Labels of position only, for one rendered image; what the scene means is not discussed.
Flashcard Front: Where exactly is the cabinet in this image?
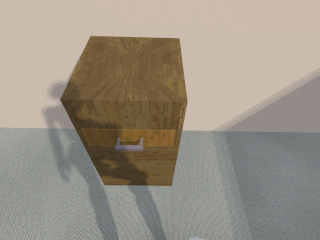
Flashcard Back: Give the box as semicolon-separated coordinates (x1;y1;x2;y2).
60;36;188;186

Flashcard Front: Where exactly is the handle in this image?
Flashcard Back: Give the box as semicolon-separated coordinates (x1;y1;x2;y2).
115;137;143;152

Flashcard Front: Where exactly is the drawer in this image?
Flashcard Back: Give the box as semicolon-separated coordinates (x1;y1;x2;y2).
82;128;176;147

